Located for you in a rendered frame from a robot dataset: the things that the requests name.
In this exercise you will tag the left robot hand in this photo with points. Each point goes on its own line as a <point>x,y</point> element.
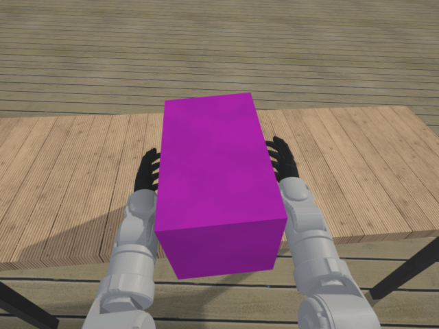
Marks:
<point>145,178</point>

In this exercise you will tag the left robot upper arm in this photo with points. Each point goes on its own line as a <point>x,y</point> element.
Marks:
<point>132,319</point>

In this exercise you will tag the robot left forearm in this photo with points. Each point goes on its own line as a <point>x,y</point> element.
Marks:
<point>128,283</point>

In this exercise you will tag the right robot hand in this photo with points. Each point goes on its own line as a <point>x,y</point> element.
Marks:
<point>286,165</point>

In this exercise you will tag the right robot upper arm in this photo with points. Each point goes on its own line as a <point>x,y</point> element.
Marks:
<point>336,311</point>

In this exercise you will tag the table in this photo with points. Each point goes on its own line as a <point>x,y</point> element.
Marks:
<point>65,182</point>

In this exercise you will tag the robot right forearm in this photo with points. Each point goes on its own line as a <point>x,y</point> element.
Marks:
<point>318,268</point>

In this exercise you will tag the carton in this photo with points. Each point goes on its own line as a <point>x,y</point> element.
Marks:
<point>219,209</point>

